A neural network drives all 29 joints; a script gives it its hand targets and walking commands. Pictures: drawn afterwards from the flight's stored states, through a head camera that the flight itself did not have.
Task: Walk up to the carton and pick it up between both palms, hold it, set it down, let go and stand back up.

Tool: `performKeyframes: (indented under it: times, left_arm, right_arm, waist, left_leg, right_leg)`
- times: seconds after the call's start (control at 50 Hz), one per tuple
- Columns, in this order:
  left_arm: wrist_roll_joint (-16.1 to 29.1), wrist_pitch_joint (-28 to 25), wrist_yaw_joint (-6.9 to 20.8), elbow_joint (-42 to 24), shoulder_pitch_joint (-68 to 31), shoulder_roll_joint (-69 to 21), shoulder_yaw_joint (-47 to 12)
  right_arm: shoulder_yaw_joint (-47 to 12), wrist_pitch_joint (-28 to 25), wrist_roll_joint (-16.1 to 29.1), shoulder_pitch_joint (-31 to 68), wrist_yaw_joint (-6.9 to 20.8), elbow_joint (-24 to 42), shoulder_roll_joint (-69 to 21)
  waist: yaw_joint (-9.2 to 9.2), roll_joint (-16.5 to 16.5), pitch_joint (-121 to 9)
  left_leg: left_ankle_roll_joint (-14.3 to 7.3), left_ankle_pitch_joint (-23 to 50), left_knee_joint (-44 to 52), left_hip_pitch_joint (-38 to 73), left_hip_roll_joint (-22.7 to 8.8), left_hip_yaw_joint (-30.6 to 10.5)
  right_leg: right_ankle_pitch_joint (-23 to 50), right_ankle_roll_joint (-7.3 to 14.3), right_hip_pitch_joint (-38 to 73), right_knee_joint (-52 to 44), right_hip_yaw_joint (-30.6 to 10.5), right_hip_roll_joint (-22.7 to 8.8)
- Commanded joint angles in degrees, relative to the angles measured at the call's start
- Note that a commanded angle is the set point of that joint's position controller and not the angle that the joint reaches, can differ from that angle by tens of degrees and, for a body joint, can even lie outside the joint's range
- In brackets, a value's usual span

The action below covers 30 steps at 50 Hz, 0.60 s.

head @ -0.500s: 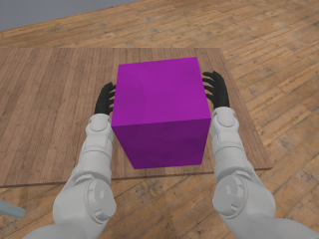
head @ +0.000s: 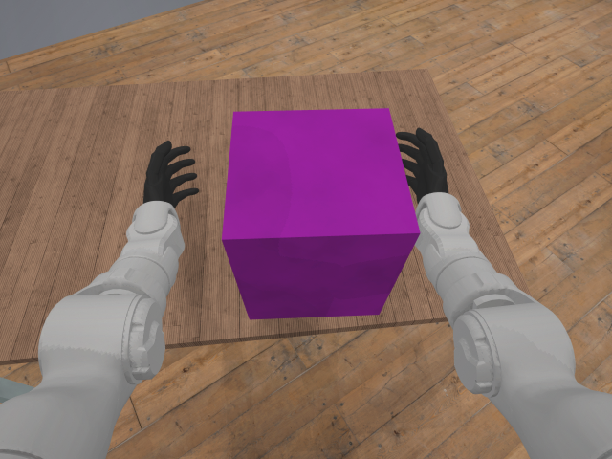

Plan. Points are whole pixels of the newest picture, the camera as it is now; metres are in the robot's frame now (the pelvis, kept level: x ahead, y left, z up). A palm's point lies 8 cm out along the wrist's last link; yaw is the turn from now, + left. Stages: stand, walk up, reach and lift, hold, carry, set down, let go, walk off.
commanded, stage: set down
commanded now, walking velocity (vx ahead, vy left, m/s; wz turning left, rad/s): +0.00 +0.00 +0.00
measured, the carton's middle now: (313, 223) +0.43 -0.02 +0.00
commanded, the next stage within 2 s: none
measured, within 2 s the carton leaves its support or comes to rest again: neither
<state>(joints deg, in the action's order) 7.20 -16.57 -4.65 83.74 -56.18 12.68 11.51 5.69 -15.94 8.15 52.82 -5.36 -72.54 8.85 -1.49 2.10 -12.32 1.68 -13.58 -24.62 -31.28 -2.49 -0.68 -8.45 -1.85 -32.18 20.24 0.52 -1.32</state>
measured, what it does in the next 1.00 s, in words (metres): stands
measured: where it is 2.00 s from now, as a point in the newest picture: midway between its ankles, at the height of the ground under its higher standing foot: outside the picture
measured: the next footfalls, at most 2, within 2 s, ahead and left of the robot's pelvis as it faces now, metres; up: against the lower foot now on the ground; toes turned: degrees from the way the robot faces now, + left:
none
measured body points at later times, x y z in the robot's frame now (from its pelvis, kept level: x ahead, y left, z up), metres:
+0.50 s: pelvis -0.02 +0.00 +0.00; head +0.03 +0.00 +0.45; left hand +0.45 +0.20 +0.13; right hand +0.45 -0.21 +0.14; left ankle -0.05 +0.13 -0.74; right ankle -0.01 -0.14 -0.74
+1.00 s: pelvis -0.04 -0.01 +0.00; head -0.03 +0.00 +0.45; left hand +0.42 +0.20 +0.18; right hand +0.41 -0.21 +0.18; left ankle -0.05 +0.13 -0.74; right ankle -0.01 -0.14 -0.74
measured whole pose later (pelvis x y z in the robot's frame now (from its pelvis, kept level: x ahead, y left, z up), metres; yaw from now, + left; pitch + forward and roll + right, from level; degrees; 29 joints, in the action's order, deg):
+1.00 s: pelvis -0.04 -0.01 +0.00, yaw +0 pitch +11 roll -1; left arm 14.5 5.6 -2.1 75.5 -64.6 19.2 0.0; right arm -3.8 4.8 22.9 61.5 -3.8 -70.9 18.7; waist -0.9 0.8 -11.2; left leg 1.9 -11.6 -25.0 -24.0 -2.8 -0.7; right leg -6.4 -1.8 -24.9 20.7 0.5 -1.0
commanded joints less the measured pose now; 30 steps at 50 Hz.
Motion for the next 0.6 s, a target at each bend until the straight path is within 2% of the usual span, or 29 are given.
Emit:
performKeyframes:
  times: [0.0, 0.02, 0.04, 0.06, 0.08, 0.1, 0.14, 0.16, 0.18, 0.2, 0.22, 0.24, 0.26, 0.28, 0.3, 0.32, 0.34, 0.36, 0.38, 0.4, 0.42, 0.44, 0.46, 0.48, 0.5, 0.52, 0.54, 0.56, 0.58]
  left_arm:
    - [3.19, -3.88, 2.47, -1.62, -26.08, 7.9, -10.73]
    - [4.72, -3.73, 2.33, -7.19, -28.89, 9.04, -11.7]
    - [4.71, -3.02, 2.68, -2.42, -27.17, 9.03, -13.02]
    - [4.94, -2.71, 2.8, -1.63, -28.25, 11.47, -11.37]
    - [6.52, -2.14, 2.58, -6.04, -30.94, 11.9, -12.72]
    - [6.67, -1.28, 2.81, -4.06, -29.48, 12.19, -12.67]
    - [8.35, -0.14, 2.99, -3.15, -31.19, 13.56, -14.61]
    - [9.14, 0.1, 2.98, -5.28, -31.77, 12.89, -15.3]
    - [9.02, 0.71, 3.37, -1.99, -29.4, 13.17, -14.99]
    - [10.07, 1.35, 3.1, -6.25, -31.72, 12.79, -16.57]
    - [10.37, 2.13, 3.3, -1.8, -31.15, 12.91, -16.75]
    - [10.84, 2.87, 3.26, -5.49, -31.78, 13.2, -16.82]
    - [11.18, 3.8, 3.46, -3.71, -31.59, 13.23, -16.72]
    - [12.01, 4.25, 3.68, -3.57, -31.45, 13.05, -18.24]
    - [11.93, 5.13, 3.71, -4.58, -33.2, 14.71, -17.25]
    - [11.76, 5.53, 3.65, -6.16, -34.73, 15.28, -17.71]
    - [12.21, 5.66, 3.54, -4.25, -34.74, 14.35, -18.07]
    - [12.84, 6.26, 3.14, -11.15, -37.25, 15.75, -17.52]
    - [12.32, 7.5, 3.27, -6.68, -35.73, 14.57, -18.3]
    - [12.27, 7.86, 2.8, -11.49, -38.16, 15.95, -17.54]
    - [12.06, 9.11, 2.74, -11.13, -37.31, 15.43, -17.96]
    - [11.98, 9.85, 2.95, -12.0, -36.74, 16.05, -16.89]
    - [11.96, 10.1, 3.12, -9.41, -38.37, 14.76, -17.79]
    - [11.42, 10.61, 2.63, -18.78, -40.27, 16.46, -17.04]
    - [10.88, 12.01, 2.68, -12.67, -38.3, 15.84, -16.71]
    - [10.73, 12.44, 2.58, -14.03, -39.95, 15.12, -16.84]
    - [11.19, 13.57, 2.2, -15.83, -39.39, 15.47, -16.99]
    - [10.88, 14.7, 2.03, -20.46, -41.33, 14.89, -17.41]
    - [9.87, 16.48, 2.07, -20.37, -38.54, 15.01, -16.3]
  right_arm:
    - [-6.89, -2.85, 5.51, 23.33, 1.16, -2.06, 11.69]
    - [-7.07, -3.21, 6.99, 25.77, 1.24, 1.71, 13.25]
    - [-8.12, -2.43, 7.99, 23.85, 1.68, -2.99, 12.48]
    - [-9.84, -1.98, 8.71, 25.6, 2.02, -1.67, 13.4]
    - [-8.93, -2.1, 9.76, 27.67, 2.19, 2.64, 14.95]
    - [-9.83, -1.61, 10.19, 28.27, 2.0, 3.56, 14.86]
    - [-10.93, -0.05, 11.86, 28.88, 2.42, 3.23, 15.94]
    - [-10.26, 0.36, 11.76, 29.72, 2.44, 5.76, 16.3]
    - [-12.98, 1.22, 13.41, 28.48, 2.74, 4.33, 15.1]
    - [-11.39, 1.28, 13.33, 30.95, 2.6, 7.18, 15.75]
    - [-13.06, 2.59, 14.84, 31.98, 3.14, 5.87, 16.22]
    - [-12.51, 2.96, 14.3, 31.43, 2.85, 8.86, 16.97]
    - [-13.74, 3.55, 15.68, 32.87, 2.73, 9.58, 17.75]
    - [-13.01, 4.65, 15.99, 31.35, 3.1, 7.83, 16.67]
    - [-12.85, 5.38, 15.55, 33.04, 2.8, 9.64, 18.08]
    - [-12.36, 6.49, 15.23, 33.46, 3.22, 8.04, 17.43]
    - [-12.96, 6.98, 15.41, 33.53, 3.53, 7.11, 17.37]
    - [-12.58, 7.32, 15.79, 35.27, 3.47, 11.95, 18.18]
    - [-12.99, 8.81, 15.89, 34.36, 3.44, 6.99, 17.59]
    - [-12.42, 8.65, 15.81, 36.4, 3.42, 11.67, 18.47]
    - [-11.29, 9.25, 15.98, 36.37, 3.23, 11.09, 19.46]
    - [-11.71, 9.83, 15.89, 35.08, 3.08, 9.32, 18.58]
    - [-10.32, 10.85, 14.61, 35.68, 3.12, 4.91, 18.57]
    - [-9.27, 10.69, 14.17, 35.38, 2.89, 9.98, 20.0]
    - [-10.64, 11.97, 14.69, 35.68, 3.14, 5.76, 19.46]
    - [-10.37, 12.62, 14.78, 37.28, 2.94, 5.85, 19.3]
    - [-10.11, 12.97, 15.29, 37.37, 3.35, 7.44, 20.17]
    - [-10.05, 13.36, 15.25, 37.69, 3.56, 7.06, 21.14]
    - [-10.27, 13.78, 15.62, 35.91, 3.34, 6.24, 22.31]
  waist:
    - [2.63, 1.42, -35.08]
    - [2.81, 2.09, -39.77]
    - [2.35, 3.19, -33.4]
    - [4.53, 0.94, -32.09]
    - [3.6, 1.01, -36.04]
    - [3.56, -1.19, -34.67]
    - [3.55, -0.78, -32.37]
    - [2.72, -2.22, -36.03]
    - [4.6, -2.25, -32.61]
    - [3.14, -2.5, -36.0]
    - [4.77, -2.69, -32.38]
    - [3.67, -3.84, -34.06]
    - [4.34, -4.23, -32.8]
    - [2.97, -4.19, -31.74]
    - [3.37, -4.45, -32.34]
    - [3.73, -4.02, -33.79]
    - [3.57, -3.7, -32.08]
    - [4.55, -3.92, -36.16]
    - [3.63, -4.17, -33.36]
    - [4.24, -3.36, -36.51]
    - [3.07, -3.12, -36.22]
    - [3.52, -2.91, -35.3]
    - [2.72, -2.84, -32.65]
    - [2.59, -0.21, -38.18]
    - [3.78, -1.51, -34.2]
    - [3.63, 0.08, -34.11]
    - [2.99, -0.24, -35.22]
    - [2.94, 2.02, -37.29]
    - [3.86, 3.11, -36.04]
  left_leg:
    - [5.95, 45.48, -8.83, 17.26, 0.77, 4.43]
    - [6.43, 48.84, -9.87, 20.08, 0.24, 4.24]
    - [6.33, 47.26, -9.44, 20.03, 0.55, 4.05]
    - [5.68, 45.33, -9.23, 18.66, 0.41, 4.5]
    - [5.46, 45.45, -8.87, 18.86, 0.55, 4.25]
    - [5.39, 42.72, -8.53, 15.84, 0.77, 4.56]
    - [4.89, 39.47, -7.62, 13.56, 0.85, 4.23]
    - [4.65, 39.61, -7.98, 14.59, 1.09, 4.08]
    - [3.98, 37.44, -7.04, 12.17, 1.44, 4.38]
    - [4.16, 38.66, -7.41, 13.83, 1.33, 4.65]
    - [3.95, 35.86, -6.55, 12.04, 1.35, 4.27]
    - [4.09, 37.07, -6.74, 13.19, 1.26, 4.27]
    - [3.41, 35.26, -6.46, 11.66, 1.62, 4.17]
    - [2.75, 32.74, -5.74, 12.52, 1.83, 4.18]
    - [2.87, 31.63, -5.53, 12.27, 1.68, 4.16]
    - [3.09, 31.91, -5.35, 13.0, 1.37, 4.03]
    - [2.68, 28.59, -4.9, 11.55, 1.2, 3.83]
    - [2.69, 31.38, -4.82, 13.11, 1.73, 3.83]
    - [2.52, 29.3, -4.28, 11.81, 1.28, 3.52]
    - [2.8, 30.06, -4.25, 13.25, 1.46, 3.77]
    - [2.94, 30.67, -3.97, 14.78, 1.65, 3.82]
    - [2.96, 31.88, -4.59, 16.01, 1.3, 3.8]
    - [3.24, 30.29, -4.47, 15.09, 1.34, 3.61]
    - [3.99, 33.55, -4.3, 19.2, 1.27, 3.59]
    - [3.93, 32.88, -4.63, 17.92, 1.02, 3.37]
    - [3.75, 31.61, -4.25, 18.53, 1.12, 3.92]
    - [3.88, 34.12, -4.21, 20.69, 1.12, 3.69]
    - [4.83, 38.08, -5.11, 24.14, 0.59, 3.2]
    - [5.32, 40.15, -5.41, 27.08, 0.24, 2.97]
  right_leg:
    - [27.54, 2.23, 10.6, 7.4, 4.79, 5.81]
    - [28.08, 2.49, 10.4, 7.31, 4.98, 6.27]
    - [25.33, 2.45, 7.0, 5.8, 5.07, 6.01]
    - [22.69, 2.65, 7.64, 6.08, 4.66, 5.99]
    - [25.9, 2.46, 10.18, 5.97, 4.63, 5.59]
    - [26.41, 2.36, 11.73, 6.42, 4.34, 5.67]
    - [25.24, 1.94, 12.87, 6.83, 3.93, 5.32]
    - [26.01, 1.79, 12.96, 7.2, 4.39, 5.4]
    - [25.28, 1.83, 13.47, 6.94, 3.76, 4.75]
    - [27.53, 1.91, 14.54, 6.84, 4.33, 5.07]
    - [24.12, 1.68, 13.06, 6.7, 3.88, 4.8]
    - [25.29, 1.9, 14.51, 6.64, 4.27, 5.05]
    - [25.41, 1.53, 14.78, 6.67, 3.94, 4.72]
    - [22.78, 1.65, 13.49, 5.92, 4.31, 4.78]
    - [23.3, 1.64, 14.52, 5.9, 3.97, 4.46]
    - [22.41, 1.68, 14.49, 5.81, 3.54, 4.56]
    - [19.55, 1.66, 13.33, 5.7, 4.16, 4.42]
    - [21.98, 1.53, 15.99, 5.86, 4.19, 4.87]
    - [21.14, 1.45, 15.22, 5.29, 3.74, 4.61]
    - [22.46, 1.49, 16.47, 5.52, 4.11, 4.99]
    - [22.46, 1.46, 16.11, 4.85, 4.43, 5.16]
    - [23.54, 1.57, 16.6, 4.73, 4.26, 4.99]
    - [20.33, 1.6, 13.96, 4.6, 4.4, 5.11]
    - [22.53, 1.79, 16.51, 4.33, 4.86, 5.65]
    - [20.8, 1.85, 14.55, 4.17, 4.39, 5.68]
    - [19.9, 2.1, 14.66, 3.83, 4.41, 5.57]
    - [19.83, 1.99, 14.02, 3.28, 5.12, 6.05]
    - [20.89, 2.17, 13.6, 3.06, 5.33, 6.39]
    - [19.55, 2.3, 12.59, 2.31, 5.45, 6.81]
